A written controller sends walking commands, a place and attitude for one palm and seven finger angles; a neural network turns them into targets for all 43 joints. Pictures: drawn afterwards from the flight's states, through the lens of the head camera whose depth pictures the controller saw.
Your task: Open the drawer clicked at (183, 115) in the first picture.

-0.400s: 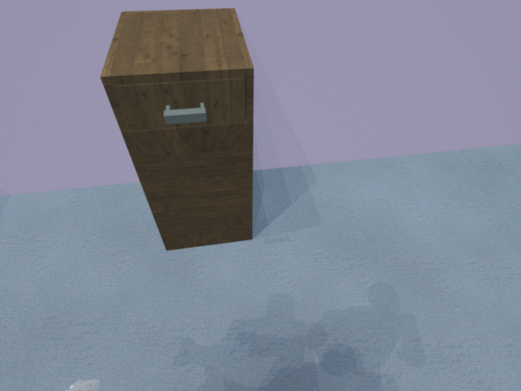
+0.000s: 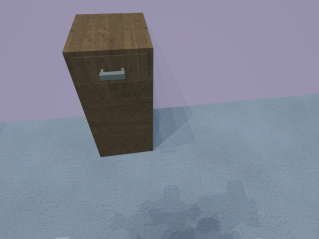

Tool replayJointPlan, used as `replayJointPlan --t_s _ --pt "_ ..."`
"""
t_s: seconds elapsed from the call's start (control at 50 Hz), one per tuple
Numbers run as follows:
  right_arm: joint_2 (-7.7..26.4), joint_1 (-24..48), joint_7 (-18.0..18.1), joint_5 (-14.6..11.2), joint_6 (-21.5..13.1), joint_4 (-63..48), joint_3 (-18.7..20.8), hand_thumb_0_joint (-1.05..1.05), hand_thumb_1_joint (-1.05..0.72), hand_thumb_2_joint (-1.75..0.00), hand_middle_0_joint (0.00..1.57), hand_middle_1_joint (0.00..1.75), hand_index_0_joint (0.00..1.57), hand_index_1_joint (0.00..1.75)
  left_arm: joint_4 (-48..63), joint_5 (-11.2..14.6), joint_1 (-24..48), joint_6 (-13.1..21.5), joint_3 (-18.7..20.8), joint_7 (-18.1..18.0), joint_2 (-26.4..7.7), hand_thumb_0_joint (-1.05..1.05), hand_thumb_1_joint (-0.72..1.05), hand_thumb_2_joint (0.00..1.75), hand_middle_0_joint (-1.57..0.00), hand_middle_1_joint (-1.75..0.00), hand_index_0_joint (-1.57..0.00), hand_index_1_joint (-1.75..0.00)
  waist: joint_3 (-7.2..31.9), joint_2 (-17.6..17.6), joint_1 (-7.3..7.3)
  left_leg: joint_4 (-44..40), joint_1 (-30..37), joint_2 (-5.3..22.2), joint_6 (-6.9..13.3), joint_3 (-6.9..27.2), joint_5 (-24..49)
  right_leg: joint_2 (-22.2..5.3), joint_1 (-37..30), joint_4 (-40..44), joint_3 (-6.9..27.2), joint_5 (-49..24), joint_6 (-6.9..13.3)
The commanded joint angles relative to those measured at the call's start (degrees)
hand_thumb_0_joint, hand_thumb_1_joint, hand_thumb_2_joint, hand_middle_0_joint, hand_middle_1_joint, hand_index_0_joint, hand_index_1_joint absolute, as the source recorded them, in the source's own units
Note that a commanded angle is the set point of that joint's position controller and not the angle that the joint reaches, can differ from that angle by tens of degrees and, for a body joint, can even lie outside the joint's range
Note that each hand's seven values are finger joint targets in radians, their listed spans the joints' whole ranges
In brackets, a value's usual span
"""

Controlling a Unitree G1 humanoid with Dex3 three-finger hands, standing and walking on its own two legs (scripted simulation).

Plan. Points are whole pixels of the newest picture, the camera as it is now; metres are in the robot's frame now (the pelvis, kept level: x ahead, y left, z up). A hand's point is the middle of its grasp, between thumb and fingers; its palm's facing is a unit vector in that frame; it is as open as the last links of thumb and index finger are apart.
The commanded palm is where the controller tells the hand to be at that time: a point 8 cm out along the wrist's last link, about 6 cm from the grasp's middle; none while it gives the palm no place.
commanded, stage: stand and wait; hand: left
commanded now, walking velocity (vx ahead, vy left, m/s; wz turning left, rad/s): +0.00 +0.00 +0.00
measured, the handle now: (112, 73) +0.80 +0.27 -0.04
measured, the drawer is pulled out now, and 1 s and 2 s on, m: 0.00 0.00 0.00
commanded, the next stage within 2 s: look at it before walking up in 0.50 s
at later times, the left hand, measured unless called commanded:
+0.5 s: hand out of the picture +0.06 +0.24 -0.15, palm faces -0.04 -0.94 -0.33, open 7.4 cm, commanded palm none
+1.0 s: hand out of the picture +0.05 +0.23 -0.15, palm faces -0.04 -0.94 -0.33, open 7.4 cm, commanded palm none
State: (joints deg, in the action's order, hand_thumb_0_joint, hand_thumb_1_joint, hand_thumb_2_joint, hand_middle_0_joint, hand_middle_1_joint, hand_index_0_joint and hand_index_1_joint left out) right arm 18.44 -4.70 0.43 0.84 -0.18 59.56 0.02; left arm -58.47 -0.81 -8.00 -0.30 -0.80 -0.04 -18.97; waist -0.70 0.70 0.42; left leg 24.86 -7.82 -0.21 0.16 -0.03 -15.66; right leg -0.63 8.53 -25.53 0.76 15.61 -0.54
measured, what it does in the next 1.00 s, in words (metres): stands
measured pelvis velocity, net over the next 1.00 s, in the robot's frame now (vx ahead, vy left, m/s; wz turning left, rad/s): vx -0.02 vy -0.01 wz -0.01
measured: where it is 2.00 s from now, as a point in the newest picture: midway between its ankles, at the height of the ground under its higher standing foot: outside the picture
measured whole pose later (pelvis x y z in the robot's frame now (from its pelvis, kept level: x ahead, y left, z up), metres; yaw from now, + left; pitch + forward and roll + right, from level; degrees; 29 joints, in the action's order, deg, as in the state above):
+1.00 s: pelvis -0.02 -0.01 +0.00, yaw +0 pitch -2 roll +0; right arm 19.1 -7.1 0.3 0.6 -0.4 64.2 0.0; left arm -62.4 -0.8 -8.5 0.2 -0.6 0.2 -19.4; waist -1.2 0.2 0.0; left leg 20.9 -7.4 1.0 -0.9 -0.1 -11.7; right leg 0.6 8.3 -21.5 0.8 11.5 0.4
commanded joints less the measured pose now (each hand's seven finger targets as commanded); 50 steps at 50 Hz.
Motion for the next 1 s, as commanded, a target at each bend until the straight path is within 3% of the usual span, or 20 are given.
replayJointPlan --t_s 0.0,0.42,0.98 --pt "11.97 3.15 0.59 -0.15 -1.54 -3.51 2.35 0.00 -0.90 -0.90 0.20 0.30 0.20 0.30 3.59 0.22 2.62 1.77 3.16 -0.95 -12.16 0.00 0.90 0.90 -0.20 -0.30 -0.20 -0.30 3.73 -0.79 -0.32 -3.48 0.93 6.23 1.81 4.14 15.09 -6.22 -1.00 3.23 4.88 -17.33 2.46" --pt "12.30 0.64 0.33 -0.28 -1.48 0.43 1.83 0.00 -0.90 -0.90 0.20 0.30 0.20 0.30 0.54 0.30 2.81 1.87 2.81 -0.72 -12.38 0.00 0.90 0.90 -0.20 -0.30 -0.20 -0.30 1.46 -0.28 -0.39 -6.62 -0.30 6.51 1.30 4.93 8.16 -6.06 0.47 7.15 6.32 -8.30 2.38" --pt "12.53 0.49 0.41 -0.36 -1.71 0.72 1.86 0.00 -0.90 -0.90 0.20 0.30 0.20 0.30 0.02 0.22 2.37 2.11 2.97 -0.73 -12.30 0.00 0.90 0.90 -0.20 -0.30 -0.20 -0.30 2.66 -0.82 -0.46 -6.98 1.30 7.14 1.17 4.88 11.19 -5.88 -0.22 7.23 6.13 -12.30 2.31"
